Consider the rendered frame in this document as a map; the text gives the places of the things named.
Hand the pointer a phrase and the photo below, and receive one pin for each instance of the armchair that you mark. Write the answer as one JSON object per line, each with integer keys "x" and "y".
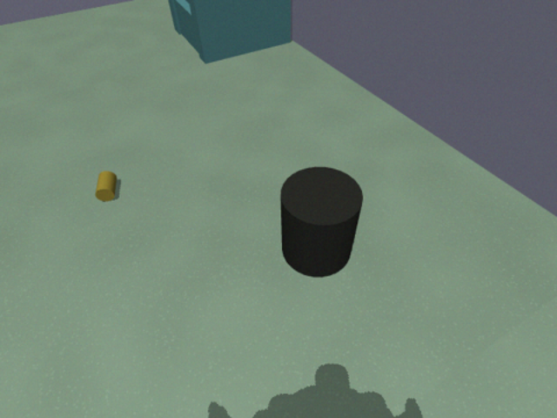
{"x": 219, "y": 29}

